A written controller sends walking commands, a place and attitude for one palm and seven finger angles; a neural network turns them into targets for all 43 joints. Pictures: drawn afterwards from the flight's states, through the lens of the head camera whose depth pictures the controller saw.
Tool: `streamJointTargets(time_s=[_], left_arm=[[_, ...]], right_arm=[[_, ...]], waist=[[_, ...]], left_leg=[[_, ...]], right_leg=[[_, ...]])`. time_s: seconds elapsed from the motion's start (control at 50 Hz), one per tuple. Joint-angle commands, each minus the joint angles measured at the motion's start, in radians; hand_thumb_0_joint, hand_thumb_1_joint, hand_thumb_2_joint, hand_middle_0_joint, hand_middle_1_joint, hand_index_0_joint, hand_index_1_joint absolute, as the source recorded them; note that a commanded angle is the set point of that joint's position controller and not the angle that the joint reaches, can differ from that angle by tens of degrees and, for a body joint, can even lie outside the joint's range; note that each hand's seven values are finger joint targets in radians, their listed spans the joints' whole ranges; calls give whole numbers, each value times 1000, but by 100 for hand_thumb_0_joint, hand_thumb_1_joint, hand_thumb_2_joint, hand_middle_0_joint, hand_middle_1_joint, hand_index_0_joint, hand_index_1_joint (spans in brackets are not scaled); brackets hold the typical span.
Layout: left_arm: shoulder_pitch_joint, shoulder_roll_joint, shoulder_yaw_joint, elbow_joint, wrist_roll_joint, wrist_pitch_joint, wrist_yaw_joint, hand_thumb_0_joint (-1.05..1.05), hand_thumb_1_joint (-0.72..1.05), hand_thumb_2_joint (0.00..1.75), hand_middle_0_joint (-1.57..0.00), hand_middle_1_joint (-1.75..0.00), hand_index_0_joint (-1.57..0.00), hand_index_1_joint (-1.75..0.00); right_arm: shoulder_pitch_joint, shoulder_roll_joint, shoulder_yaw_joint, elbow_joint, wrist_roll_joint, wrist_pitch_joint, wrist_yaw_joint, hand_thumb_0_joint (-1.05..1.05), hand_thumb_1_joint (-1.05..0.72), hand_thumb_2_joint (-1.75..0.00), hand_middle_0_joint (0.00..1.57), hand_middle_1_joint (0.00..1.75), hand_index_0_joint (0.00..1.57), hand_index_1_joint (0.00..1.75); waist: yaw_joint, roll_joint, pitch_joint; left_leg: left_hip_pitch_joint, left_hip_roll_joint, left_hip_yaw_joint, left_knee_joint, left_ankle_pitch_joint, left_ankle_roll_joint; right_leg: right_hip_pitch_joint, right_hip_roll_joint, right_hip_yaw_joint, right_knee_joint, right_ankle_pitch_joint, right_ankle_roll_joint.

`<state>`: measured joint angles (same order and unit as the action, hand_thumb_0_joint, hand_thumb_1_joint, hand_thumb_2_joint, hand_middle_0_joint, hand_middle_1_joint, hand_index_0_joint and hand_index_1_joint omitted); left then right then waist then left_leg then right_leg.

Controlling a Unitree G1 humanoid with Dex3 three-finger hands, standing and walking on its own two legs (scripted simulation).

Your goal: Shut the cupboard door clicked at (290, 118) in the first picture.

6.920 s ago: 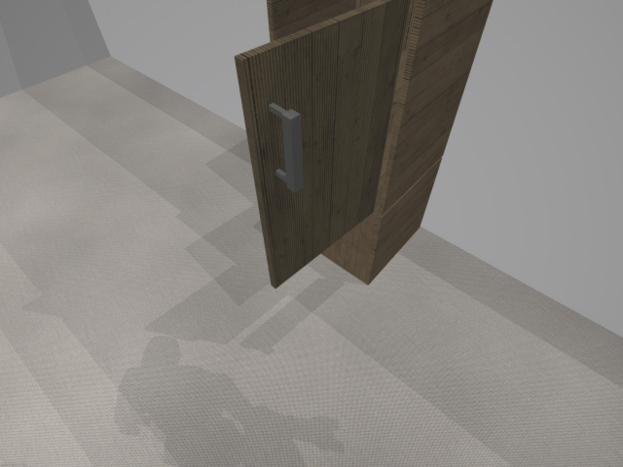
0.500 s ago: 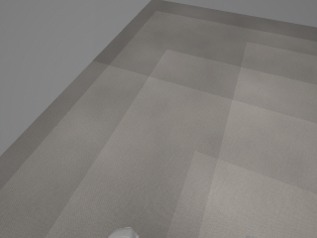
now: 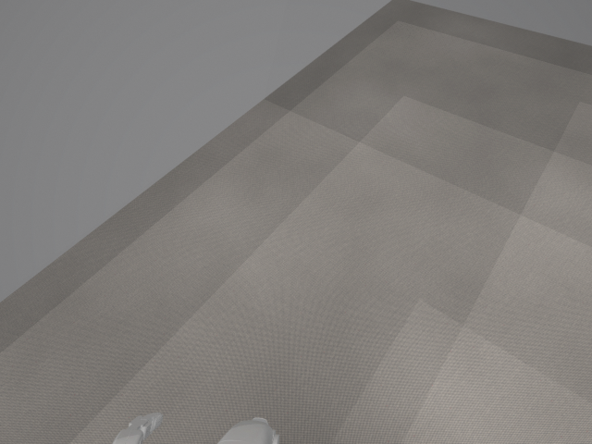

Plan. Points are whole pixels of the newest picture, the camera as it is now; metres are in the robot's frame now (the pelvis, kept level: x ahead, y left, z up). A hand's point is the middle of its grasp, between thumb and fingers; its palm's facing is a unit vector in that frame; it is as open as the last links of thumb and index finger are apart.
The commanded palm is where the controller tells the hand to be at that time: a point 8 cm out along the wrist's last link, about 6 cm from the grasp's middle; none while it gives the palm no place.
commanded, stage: walk to a spot facing it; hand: left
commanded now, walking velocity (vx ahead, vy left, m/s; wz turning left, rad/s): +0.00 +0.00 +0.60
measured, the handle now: out of the picture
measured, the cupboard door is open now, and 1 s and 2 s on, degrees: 85 85 85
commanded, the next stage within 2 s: none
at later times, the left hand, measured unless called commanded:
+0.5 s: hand out of the picture +0.02 +0.24 -0.16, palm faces +0.31 -0.92 -0.25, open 7.4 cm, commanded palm none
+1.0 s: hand out of the picture -0.04 +0.17 -0.16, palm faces +0.60 -0.77 -0.22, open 7.4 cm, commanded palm none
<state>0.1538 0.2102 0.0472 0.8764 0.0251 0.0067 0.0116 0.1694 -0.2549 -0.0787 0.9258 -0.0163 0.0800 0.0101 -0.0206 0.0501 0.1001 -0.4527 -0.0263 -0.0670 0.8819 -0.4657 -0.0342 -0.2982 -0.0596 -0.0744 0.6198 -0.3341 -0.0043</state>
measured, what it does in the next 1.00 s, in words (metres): steps on the spot, turning left: left foot, then right foot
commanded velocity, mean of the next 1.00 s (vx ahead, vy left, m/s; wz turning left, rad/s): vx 0.00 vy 0.00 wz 0.60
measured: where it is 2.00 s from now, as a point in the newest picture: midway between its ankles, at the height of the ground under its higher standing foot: outside the picture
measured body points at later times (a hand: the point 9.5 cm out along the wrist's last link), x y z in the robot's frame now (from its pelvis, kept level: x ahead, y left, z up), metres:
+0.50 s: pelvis +0.01 +0.01 +0.01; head +0.05 +0.03 +0.45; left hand +0.01 +0.29 -0.14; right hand +0.17 -0.21 -0.13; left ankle +0.00 +0.12 -0.73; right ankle +0.03 -0.14 -0.66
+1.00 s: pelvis +0.03 -0.02 +0.00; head +0.07 +0.01 +0.45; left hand -0.07 +0.21 -0.15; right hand +0.27 -0.17 -0.13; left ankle -0.03 +0.08 -0.72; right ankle +0.07 -0.14 -0.73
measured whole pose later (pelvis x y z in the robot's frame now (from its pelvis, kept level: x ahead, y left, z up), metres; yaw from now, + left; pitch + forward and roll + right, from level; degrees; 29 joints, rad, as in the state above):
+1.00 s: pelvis +0.03 -0.02 +0.00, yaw +37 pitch +0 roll +2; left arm 0.24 0.21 0.04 0.91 0.03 0.01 0.01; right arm 0.12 -0.24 -0.06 0.92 -0.01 0.07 0.03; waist 0.00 -0.05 0.11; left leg -0.33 0.02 0.10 0.65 -0.35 -0.05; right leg -0.21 -0.17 -0.24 0.61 -0.37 0.03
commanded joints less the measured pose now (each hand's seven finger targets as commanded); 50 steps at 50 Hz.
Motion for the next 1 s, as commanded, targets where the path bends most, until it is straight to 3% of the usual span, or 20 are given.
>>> streamJointTargets(time_s=[0.0,0.06,0.16,0.22,0.24,0.26,0.28,0.3,0.36,0.54,0.6,0.62,0.64,0.66,0.68,0.76,0.88,0.94,0.96,0.98], left_arm=[[16,166,37,-65,-4,-15,23,0,90,90,-20,-30,-20,-30],[45,164,39,-56,1,-19,23,0,90,90,-20,-30,-20,-30],[129,208,56,-17,6,-17,19,0,90,90,-20,-30,-20,-30],[95,212,64,-21,-3,-13,13,0,90,90,-20,-30,-20,-30],[79,199,62,-29,-12,-8,9,0,90,90,-20,-30,-20,-30],[79,140,53,-57,-16,-2,4,0,90,90,-20,-30,-20,-30],[3,92,29,-101,-18,4,5,0,90,90,-20,-30,-20,-30],[-44,122,33,-113,-9,15,8,0,90,90,-20,-30,-20,-30],[-36,116,43,-60,-2,27,0,0,90,90,-20,-30,-20,-30],[-4,90,34,-59,-11,22,-1,0,90,90,-20,-30,-20,-30],[104,116,44,-38,-14,3,5,0,90,90,-20,-30,-20,-30],[144,188,59,-34,-2,-10,14,0,90,90,-20,-30,-20,-30],[147,271,73,-40,9,-15,19,0,90,90,-20,-30,-20,-30],[122,265,63,-48,0,-11,23,0,90,90,-20,-30,-20,-30],[51,206,51,-63,0,-13,25,0,90,90,-20,-30,-20,-30],[30,151,32,-63,-3,-19,21,0,90,90,-20,-30,-20,-30],[130,206,55,-24,6,-18,20,0,90,90,-20,-30,-20,-30],[114,216,64,-16,0,-15,13,0,90,90,-20,-30,-20,-30],[103,208,63,-18,-6,-13,8,0,90,90,-20,-30,-20,-30],[97,170,58,-41,-15,-9,4,0,90,90,-20,-30,-20,-30]], right_arm=[[-50,-78,-25,-84,-3,-21,15,0,-90,-90,20,30,20,30],[-61,-47,-13,-81,5,-21,23,0,-90,-90,20,30,20,30],[-110,-22,3,-90,8,-36,27,0,-90,-90,20,30,20,30],[-31,-50,-1,-75,4,-44,22,0,-90,-90,20,30,20,30],[29,-88,-11,-60,1,-51,21,0,-90,-90,20,30,20,30],[92,-188,-37,-54,-6,-59,15,0,-90,-90,20,30,20,30],[163,-263,-56,-39,-5,-55,1,0,-90,-90,20,30,20,30],[184,-262,-53,-22,-8,-52,-7,0,-90,-90,20,30,20,30],[22,-183,-30,-66,-9,-60,-23,0,-90,-90,20,30,20,30],[-1,-185,-38,-75,-15,-51,-16,0,-90,-90,20,30,20,30],[-52,-165,-40,-96,-2,-46,-12,0,-90,-90,20,30,20,30],[-46,-110,-34,-108,8,-46,-7,0,-90,-90,20,30,20,30],[-56,-61,-26,-131,8,-49,-3,0,-90,-90,20,30,20,30],[-61,-108,-37,-129,1,-42,1,0,-90,-90,20,30,20,30],[-46,-96,-36,-113,-2,-34,7,0,-90,-90,20,30,20,30],[-46,-57,-21,-76,2,-21,21,0,-90,-90,20,30,20,30],[-123,-24,1,-96,6,-33,29,0,-90,-90,20,30,20,30],[-59,-45,1,-84,4,-45,23,0,-90,-90,20,30,20,30],[-15,-68,-8,-74,2,-50,24,0,-90,-90,20,30,20,30],[66,-156,-29,-59,-5,-60,16,0,-90,-90,20,30,20,30]], waist=[[9,-266,-96],[23,-273,-110],[73,-266,-130],[23,-224,-153],[-17,-129,-182],[-48,143,-234],[-92,274,-237],[-93,146,-225],[-23,160,-123],[-5,112,-136],[54,68,-165],[76,-131,-187],[89,-397,-158],[76,-305,-141],[33,-232,-100],[14,-271,-98],[71,-248,-115],[33,-227,-150],[4,-174,-171],[-43,35,-242]], left_leg=[[-142,66,49,340,6,-32],[-94,67,112,157,23,-47],[6,43,188,-129,16,-34],[172,33,199,-334,179,-14],[311,55,158,-435,319,5],[470,275,-144,-480,572,99],[498,455,-362,-507,913,246],[451,465,-310,-494,807,281],[264,302,-192,-552,457,181],[208,237,-232,-526,400,181],[73,166,-212,-415,387,120],[-77,70,-126,-263,211,57],[-187,-59,54,11,-120,-16],[-139,7,7,204,-145,-5],[-140,31,-3,287,-71,-4],[-131,56,80,250,35,-43],[-9,44,174,-102,16,-33],[146,25,198,-312,147,-13],[264,27,177,-423,264,-1],[445,179,-13,-470,487,65]], right_leg=[[142,-284,152,-283,408,-113],[215,-262,27,-248,551,-91],[276,-303,2,-169,644,-97],[190,-295,-57,-66,550,-44],[94,-276,-89,52,464,-2],[-123,-153,-132,268,93,69],[-292,-64,-55,457,-360,99],[-292,-77,43,545,-321,78],[-282,-73,81,564,-104,82],[-77,22,35,154,-91,75],[184,26,33,-166,94,65],[328,-142,200,-318,53,24],[309,-406,457,-382,151,-95],[173,-460,420,-373,187,-155],[128,-383,310,-357,186,-152],[201,-259,62,-272,521,-94],[265,-307,4,-188,628,-101],[215,-302,-46,-83,593,-57],[145,-278,-78,20,550,-15],[-22,-209,-125,209,318,43]])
